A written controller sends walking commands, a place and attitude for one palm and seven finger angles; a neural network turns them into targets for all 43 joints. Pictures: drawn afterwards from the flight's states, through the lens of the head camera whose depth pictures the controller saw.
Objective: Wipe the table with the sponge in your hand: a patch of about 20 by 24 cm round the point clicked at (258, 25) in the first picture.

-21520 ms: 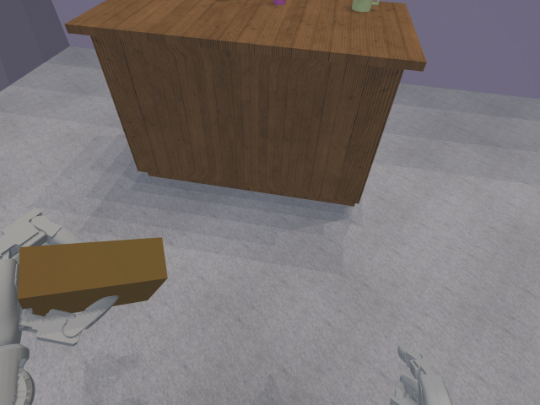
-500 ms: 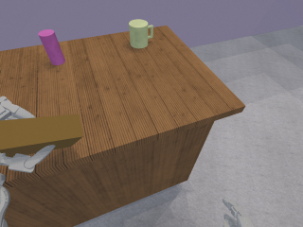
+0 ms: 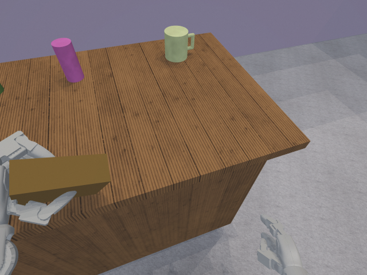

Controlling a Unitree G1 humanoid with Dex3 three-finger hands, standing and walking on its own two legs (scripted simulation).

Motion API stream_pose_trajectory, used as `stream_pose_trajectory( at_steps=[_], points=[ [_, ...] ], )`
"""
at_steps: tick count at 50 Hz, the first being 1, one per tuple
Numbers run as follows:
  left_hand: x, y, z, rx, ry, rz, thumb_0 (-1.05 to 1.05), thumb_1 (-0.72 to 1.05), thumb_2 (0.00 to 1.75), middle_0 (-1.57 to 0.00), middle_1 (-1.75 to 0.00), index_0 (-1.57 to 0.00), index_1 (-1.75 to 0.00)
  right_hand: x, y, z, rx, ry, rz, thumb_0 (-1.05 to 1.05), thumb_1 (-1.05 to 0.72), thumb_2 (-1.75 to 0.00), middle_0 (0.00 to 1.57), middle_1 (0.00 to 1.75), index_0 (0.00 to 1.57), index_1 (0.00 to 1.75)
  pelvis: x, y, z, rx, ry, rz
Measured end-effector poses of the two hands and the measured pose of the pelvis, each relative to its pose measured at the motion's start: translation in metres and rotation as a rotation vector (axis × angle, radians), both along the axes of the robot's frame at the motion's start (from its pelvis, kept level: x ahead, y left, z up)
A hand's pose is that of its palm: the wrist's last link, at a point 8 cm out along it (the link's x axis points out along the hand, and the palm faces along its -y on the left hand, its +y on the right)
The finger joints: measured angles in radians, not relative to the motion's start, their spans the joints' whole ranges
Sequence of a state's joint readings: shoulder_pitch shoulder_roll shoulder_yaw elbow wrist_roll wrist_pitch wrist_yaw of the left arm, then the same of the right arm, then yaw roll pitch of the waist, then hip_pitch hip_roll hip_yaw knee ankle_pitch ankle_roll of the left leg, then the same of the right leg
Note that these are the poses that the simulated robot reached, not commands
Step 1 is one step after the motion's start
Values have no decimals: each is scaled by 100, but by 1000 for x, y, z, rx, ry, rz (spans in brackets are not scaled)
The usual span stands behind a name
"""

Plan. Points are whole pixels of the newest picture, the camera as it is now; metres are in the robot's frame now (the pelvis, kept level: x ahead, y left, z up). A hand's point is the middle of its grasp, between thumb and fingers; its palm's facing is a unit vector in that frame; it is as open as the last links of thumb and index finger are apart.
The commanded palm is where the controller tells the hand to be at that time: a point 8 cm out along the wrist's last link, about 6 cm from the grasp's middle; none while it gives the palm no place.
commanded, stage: come to a stop and stand still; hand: left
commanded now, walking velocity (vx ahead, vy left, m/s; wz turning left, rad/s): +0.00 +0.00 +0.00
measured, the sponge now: (75, 178) +0.24 +0.22 +0.13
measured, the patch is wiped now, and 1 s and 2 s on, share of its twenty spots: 0.00 0.00 0.00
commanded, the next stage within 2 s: look again from close up in 0.02 s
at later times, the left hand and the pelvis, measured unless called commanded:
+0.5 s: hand (51, 186) +0.21 +0.23 +0.16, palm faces +0.39 -0.83 -0.40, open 9.0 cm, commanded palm +0.15 +0.27 +0.18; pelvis -0.01 -0.02 +0.00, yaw +1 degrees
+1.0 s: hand (31, 195) +0.18 +0.24 +0.18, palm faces +0.50 -0.55 -0.66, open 9.0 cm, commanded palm +0.14 +0.25 +0.21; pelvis -0.04 -0.07 -0.01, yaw +4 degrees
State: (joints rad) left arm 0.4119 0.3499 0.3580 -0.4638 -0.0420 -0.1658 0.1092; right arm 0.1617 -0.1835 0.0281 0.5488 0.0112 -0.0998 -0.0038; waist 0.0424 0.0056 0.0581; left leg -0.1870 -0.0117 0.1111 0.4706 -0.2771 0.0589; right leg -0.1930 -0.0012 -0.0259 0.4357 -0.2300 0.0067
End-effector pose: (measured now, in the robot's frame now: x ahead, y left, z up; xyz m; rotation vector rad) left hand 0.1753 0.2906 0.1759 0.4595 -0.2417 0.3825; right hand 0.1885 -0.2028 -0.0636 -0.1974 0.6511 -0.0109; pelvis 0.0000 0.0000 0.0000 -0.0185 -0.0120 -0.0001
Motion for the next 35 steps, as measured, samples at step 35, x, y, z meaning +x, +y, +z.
stream_pose_trajectory(
  at_steps=[35],
  points=[
    [10, -25, 28, 108, 117, 46, -1, -40, 104, -82, -137, -84, -138, -23, -38, -16, 19, 7, 33, 2, -90, -90, 20, 30, 20, 30, -22, -30, -2, 27, -17, 21]
  ],
)
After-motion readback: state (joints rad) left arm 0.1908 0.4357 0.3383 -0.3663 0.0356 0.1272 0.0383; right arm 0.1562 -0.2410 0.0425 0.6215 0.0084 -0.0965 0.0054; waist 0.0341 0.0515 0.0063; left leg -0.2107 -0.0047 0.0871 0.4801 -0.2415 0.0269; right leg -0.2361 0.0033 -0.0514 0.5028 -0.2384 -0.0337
